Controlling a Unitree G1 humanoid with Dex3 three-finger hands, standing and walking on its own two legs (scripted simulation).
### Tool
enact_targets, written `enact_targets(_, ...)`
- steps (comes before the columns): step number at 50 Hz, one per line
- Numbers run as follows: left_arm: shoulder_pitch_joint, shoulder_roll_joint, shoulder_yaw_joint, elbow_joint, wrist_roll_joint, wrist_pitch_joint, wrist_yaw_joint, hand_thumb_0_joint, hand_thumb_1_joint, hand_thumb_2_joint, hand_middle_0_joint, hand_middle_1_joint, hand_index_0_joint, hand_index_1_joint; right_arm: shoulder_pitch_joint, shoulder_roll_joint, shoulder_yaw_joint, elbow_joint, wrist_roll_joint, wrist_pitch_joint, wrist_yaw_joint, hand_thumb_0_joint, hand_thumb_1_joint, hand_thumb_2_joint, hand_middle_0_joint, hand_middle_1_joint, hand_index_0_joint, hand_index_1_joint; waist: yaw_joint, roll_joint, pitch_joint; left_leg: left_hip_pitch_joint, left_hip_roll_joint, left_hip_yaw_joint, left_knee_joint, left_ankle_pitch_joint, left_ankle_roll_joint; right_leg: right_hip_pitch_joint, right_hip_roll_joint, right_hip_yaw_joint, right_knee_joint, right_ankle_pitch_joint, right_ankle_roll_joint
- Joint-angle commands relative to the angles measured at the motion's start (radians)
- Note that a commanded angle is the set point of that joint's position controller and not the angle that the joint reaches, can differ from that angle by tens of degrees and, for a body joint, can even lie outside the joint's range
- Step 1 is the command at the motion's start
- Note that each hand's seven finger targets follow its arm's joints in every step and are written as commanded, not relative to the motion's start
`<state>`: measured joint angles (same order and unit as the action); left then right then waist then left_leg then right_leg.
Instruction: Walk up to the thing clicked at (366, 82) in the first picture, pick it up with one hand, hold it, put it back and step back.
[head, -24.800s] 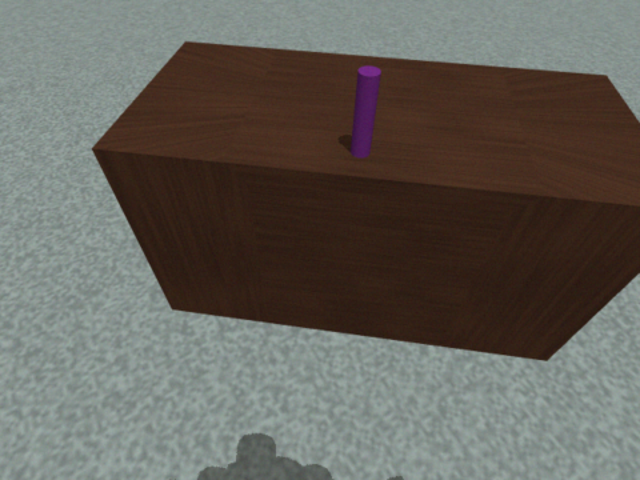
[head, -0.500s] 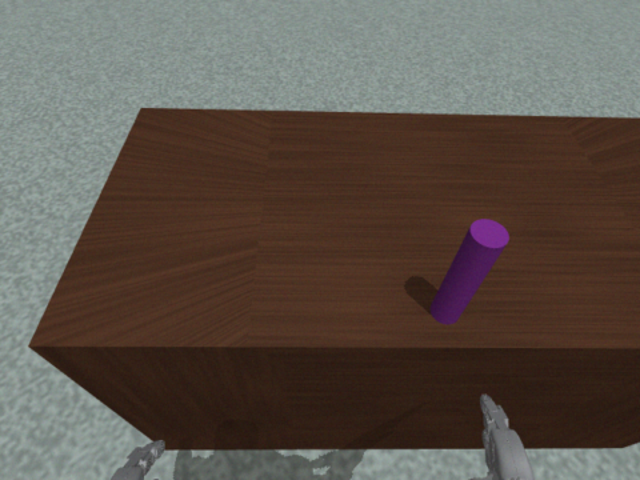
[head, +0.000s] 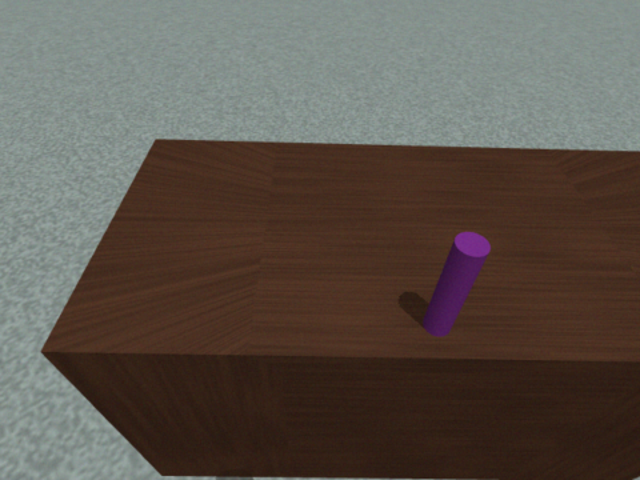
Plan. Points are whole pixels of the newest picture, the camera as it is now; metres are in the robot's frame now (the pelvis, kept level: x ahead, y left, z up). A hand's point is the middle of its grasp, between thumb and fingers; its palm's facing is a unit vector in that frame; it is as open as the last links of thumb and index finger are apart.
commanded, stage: home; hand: right
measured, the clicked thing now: (452, 289) +0.39 -0.19 +0.02
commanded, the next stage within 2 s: stand in 1.40 s
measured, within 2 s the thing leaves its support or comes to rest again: neither
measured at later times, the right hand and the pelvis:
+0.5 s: hand out of the picture +0.04 -0.26 -0.16, palm faces -0.06 +0.94 -0.35, open 17.3 cm; pelvis -0.01 -0.01 +0.00, yaw +0 degrees
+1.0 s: hand out of the picture +0.06 -0.27 -0.16, palm faces -0.05 +0.94 -0.35, open 17.3 cm; pelvis +0.00 -0.01 +0.00, yaw +0 degrees
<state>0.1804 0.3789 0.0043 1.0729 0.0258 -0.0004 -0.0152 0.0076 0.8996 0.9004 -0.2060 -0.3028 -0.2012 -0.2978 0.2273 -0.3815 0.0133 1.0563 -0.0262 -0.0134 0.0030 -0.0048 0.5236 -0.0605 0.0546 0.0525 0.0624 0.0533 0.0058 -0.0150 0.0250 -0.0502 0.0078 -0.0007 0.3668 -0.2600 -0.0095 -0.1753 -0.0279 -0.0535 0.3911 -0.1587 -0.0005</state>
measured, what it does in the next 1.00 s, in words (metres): stands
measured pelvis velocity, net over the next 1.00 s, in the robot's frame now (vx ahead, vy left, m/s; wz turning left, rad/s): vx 0.00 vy -0.01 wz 0.00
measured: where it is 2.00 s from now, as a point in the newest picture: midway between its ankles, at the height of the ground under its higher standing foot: outside the picture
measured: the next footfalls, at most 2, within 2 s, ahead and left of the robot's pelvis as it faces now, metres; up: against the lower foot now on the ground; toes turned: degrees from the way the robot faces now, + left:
none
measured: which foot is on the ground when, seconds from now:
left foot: down 0.00-1.00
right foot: down 0.00-1.00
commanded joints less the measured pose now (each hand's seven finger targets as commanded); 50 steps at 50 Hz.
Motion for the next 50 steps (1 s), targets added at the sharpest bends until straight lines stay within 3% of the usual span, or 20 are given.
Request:
enact_targets(1,-0.066,0.199,0.030,-0.044,-0.008,-0.028,0.013,0.000,0.897,0.902,-0.201,-0.302,-0.200,-0.302,-0.067,-0.208,-0.034,-0.048,0.005,-0.028,-0.014,0.000,0.548,-0.052,0.051,0.052,0.051,0.052,0.005,0.027,-0.017,-0.113,0.105,-0.097,-0.106,0.083,0.037,0.091,-0.100,0.138,-0.077,0.063,-0.038)
enact_targets(5,-0.065,0.209,0.030,-0.016,-0.008,-0.028,0.016,0.000,0.897,0.902,-0.201,-0.302,-0.200,-0.302,-0.056,-0.204,-0.030,-0.028,0.005,-0.021,-0.013,0.000,0.553,-0.049,0.051,0.051,0.051,0.051,0.003,0.005,0.007,-0.112,0.102,-0.094,-0.106,0.052,0.039,0.068,-0.099,0.146,-0.106,0.015,-0.032)
enact_targets(8,-0.074,0.210,0.031,-0.004,-0.011,-0.023,0.015,0.000,0.897,0.902,-0.201,-0.302,-0.200,-0.302,-0.042,-0.204,-0.030,-0.018,0.005,-0.017,-0.013,0.000,0.537,-0.059,0.053,0.054,0.053,0.054,0.000,0.010,0.044,-0.144,0.096,-0.094,-0.120,-0.011,0.039,0.040,-0.100,0.159,-0.133,-0.092,-0.033)
enact_targets(13,-0.069,0.202,0.033,0.008,-0.010,-0.027,0.015,0.000,0.898,0.903,-0.201,-0.303,-0.201,-0.303,-0.049,-0.202,-0.035,-0.017,0.006,-0.018,-0.012,0.000,0.521,-0.067,0.054,0.056,0.054,0.056,0.001,0.016,-0.001,-0.124,0.106,-0.095,-0.113,0.021,0.042,0.070,-0.101,0.157,-0.126,-0.047,-0.033)
enact_targets(30,-0.095,0.189,0.031,0.027,-0.016,-0.027,0.017,0.000,0.898,0.903,-0.201,-0.303,-0.201,-0.303,-0.067,-0.194,-0.030,-0.004,0.013,-0.018,-0.017,0.000,0.535,-0.059,0.052,0.053,0.052,0.053,0.003,0.012,-0.006,-0.112,0.113,-0.093,-0.122,0.073,0.032,0.080,-0.101,0.142,-0.110,0.034,-0.028)
enact_targets(43,-0.112,0.188,0.030,0.029,-0.016,-0.031,0.020,0.000,0.898,0.903,-0.201,-0.303,-0.201,-0.303,-0.084,-0.193,-0.033,0.000,0.013,-0.017,-0.020,0.000,0.528,-0.063,0.053,0.054,0.053,0.054,-0.005,0.008,-0.046,-0.070,0.124,-0.083,-0.111,0.155,0.027,0.109,-0.111,0.136,-0.092,0.172,-0.027)
enact_targets(50,-0.114,0.190,0.033,0.026,-0.016,-0.030,0.021,0.000,0.898,0.902,-0.201,-0.303,-0.201,-0.302,-0.089,-0.194,-0.036,0.003,0.012,-0.017,-0.020,0.000,0.516,-0.070,0.054,0.057,0.054,0.057,0.000,0.010,-0.038,-0.068,0.125,-0.081,-0.120,0.144,0.024,0.102,-0.107,0.135,-0.099,0.144,-0.028)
